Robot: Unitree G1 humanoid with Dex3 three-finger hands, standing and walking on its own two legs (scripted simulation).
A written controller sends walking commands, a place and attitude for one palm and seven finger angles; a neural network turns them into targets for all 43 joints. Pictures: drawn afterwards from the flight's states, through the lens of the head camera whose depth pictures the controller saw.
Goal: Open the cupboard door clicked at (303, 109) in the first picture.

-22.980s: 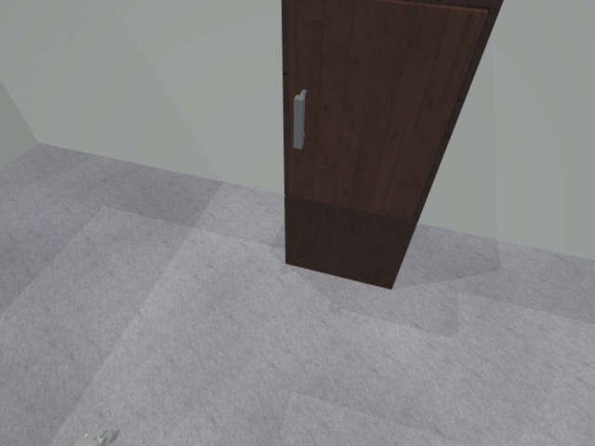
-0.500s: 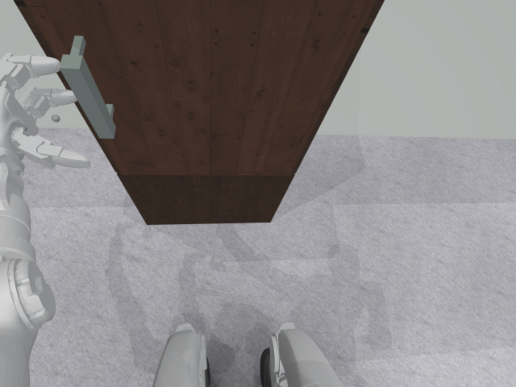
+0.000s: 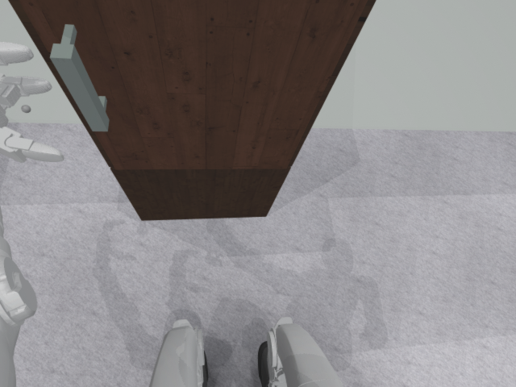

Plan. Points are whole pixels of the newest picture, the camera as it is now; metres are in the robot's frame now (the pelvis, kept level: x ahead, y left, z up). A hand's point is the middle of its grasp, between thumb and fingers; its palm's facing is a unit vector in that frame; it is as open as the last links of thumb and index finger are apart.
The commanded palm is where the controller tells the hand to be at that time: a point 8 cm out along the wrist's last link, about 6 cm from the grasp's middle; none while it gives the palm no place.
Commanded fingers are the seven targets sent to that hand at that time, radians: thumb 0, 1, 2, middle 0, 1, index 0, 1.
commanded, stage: move the hooked fingers beside the handle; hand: left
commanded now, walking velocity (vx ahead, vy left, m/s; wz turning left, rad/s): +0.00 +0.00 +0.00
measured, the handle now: (86, 82) +0.54 +0.22 +0.06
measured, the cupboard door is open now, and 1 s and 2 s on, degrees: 0 0 0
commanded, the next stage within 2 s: slide the fingers in behind the handle in 0.76 s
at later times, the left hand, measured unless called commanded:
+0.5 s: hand (33, 114) +0.48 +0.28 +0.07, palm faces +0.02 -1.00 -0.02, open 14.0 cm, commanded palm +0.47 +0.31 +0.06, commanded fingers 0.00 -0.50 0.30 -0.30 -1.20 -0.30 -1.20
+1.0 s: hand (26, 116) +0.47 +0.28 +0.07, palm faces +0.00 -1.00 -0.01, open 14.0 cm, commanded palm +0.47 +0.31 +0.06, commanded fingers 0.00 -0.50 0.30 -0.30 -1.20 -0.30 -1.20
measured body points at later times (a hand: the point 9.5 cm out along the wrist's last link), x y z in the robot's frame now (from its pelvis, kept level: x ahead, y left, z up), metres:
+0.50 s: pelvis +0.00 -0.01 +0.00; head +0.15 +0.04 +0.43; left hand +0.47 +0.33 +0.07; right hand +0.04 -0.28 -0.10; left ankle +0.03 +0.09 -0.64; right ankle +0.02 -0.14 -0.64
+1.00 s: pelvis +0.00 -0.01 +0.00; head +0.15 +0.04 +0.42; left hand +0.47 +0.34 +0.07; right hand +0.03 -0.28 -0.10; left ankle +0.03 +0.09 -0.64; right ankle +0.02 -0.14 -0.64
